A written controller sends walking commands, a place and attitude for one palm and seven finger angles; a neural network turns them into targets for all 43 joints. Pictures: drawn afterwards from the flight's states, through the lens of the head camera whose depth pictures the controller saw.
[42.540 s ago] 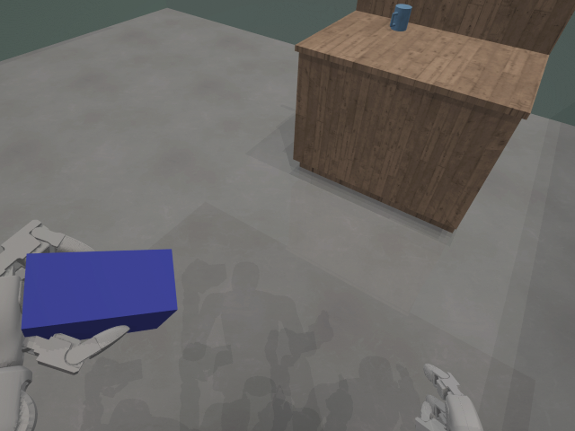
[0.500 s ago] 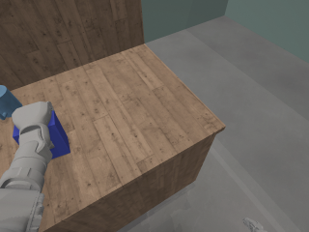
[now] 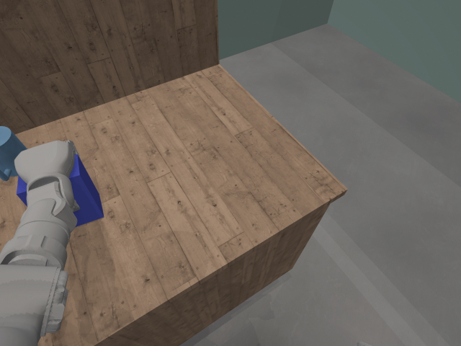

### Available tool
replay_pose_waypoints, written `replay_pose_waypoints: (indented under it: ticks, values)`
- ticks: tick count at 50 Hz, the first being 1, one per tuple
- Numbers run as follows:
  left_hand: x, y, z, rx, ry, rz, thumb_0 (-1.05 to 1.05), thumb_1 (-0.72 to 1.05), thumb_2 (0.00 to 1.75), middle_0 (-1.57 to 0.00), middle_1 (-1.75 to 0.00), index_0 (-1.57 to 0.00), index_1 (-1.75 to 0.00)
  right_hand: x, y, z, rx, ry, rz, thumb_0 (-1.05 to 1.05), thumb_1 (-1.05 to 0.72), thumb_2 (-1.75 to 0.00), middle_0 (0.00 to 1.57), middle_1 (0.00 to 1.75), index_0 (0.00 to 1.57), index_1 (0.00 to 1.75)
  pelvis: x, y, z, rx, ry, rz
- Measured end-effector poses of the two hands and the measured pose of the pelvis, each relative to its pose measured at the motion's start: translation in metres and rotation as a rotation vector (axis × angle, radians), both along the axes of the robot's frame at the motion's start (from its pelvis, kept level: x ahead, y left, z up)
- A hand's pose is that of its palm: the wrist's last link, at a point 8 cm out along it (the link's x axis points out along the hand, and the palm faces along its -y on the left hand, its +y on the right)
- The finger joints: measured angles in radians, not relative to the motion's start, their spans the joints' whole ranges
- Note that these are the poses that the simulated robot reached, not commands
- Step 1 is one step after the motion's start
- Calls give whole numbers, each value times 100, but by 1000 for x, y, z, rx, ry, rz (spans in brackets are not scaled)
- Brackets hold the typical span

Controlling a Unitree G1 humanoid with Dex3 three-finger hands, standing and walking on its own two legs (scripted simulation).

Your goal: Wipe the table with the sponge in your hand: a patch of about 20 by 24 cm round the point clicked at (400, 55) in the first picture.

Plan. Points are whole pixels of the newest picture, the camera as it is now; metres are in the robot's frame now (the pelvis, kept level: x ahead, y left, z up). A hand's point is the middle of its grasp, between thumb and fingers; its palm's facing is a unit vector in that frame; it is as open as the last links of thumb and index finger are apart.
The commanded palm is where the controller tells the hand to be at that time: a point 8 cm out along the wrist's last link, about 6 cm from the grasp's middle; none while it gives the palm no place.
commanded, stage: slide back across to the first lane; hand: left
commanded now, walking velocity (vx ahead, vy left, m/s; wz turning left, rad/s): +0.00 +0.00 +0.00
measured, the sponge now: (69, 202) +0.39 +0.34 -0.02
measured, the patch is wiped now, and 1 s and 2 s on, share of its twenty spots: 1.00 1.00 1.00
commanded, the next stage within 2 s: wipe back along the first lane in 0.48 s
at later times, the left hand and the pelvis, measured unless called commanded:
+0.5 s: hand (29, 191) +0.37 +0.38 +0.04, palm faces -0.07 -0.06 -1.00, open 10.3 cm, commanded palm +0.34 +0.38 +0.08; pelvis +0.03 +0.02 +0.01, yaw +0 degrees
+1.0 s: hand (20, 216) +0.33 +0.38 +0.03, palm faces -0.04 -0.04 -1.00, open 10.3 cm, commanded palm +0.30 +0.35 +0.06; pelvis +0.04 +0.02 +0.01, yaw +2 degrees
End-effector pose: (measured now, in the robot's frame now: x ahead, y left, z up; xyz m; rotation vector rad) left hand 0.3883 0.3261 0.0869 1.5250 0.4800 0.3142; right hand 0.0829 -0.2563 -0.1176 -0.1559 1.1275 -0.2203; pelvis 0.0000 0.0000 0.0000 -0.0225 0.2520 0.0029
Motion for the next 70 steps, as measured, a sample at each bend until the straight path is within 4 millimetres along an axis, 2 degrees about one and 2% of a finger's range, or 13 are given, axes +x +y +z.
replay_pose_waypoints:
  ticks: [7,17,25,32,44,54,61,70]
  values:
    - [-4,7,1,-16,-27,3,0,-55,105,-71,-130,-75,-132,14,11,7,13,-29,10,1,-90,-90,20,30,20,30,8,8,4,-3,-26,-3]
    - [-12,28,4,-14,-23,40,1,-54,105,-70,-131,-74,-133,54,16,20,5,-86,53,1,-90,-90,20,30,20,30,21,14,9,-8,-49,4]
    - [-28,47,4,-20,-23,58,1,-54,105,-70,-132,-73,-133,86,19,28,-4,-117,87,0,-90,-90,20,30,20,30,34,16,11,-14,-60,11]
    - [-41,60,4,-16,-2,73,1,-53,105,-69,-132,-72,-134,106,23,32,-12,-128,119,0,-90,-90,20,30,20,30,39,17,12,-17,-69,27]
    - [-64,50,2,1,-39,45,0,-52,105,-67,-133,-71,-135,118,38,30,17,-161,131,1,-90,-90,20,30,20,30,42,23,11,-22,-80,30]
    - [-82,38,-1,2,-52,77,0,-51,105,-66,-134,-69,-136,127,50,33,35,-204,171,1,-90,-90,20,30,20,30,35,22,11,-16,-111,38]
    - [-87,32,0,4,-42,75,-1,-50,105,-65,-135,-69,-137,131,50,37,33,-237,180,1,-90,-90,20,30,20,30,32,20,11,-14,-120,33]
    - [-109,20,0,-11,-71,70,-1,-50,105,-65,-135,-68,-137,139,47,40,36,-267,187,1,-90,-90,20,30,20,30,35,18,11,-11,-137,30]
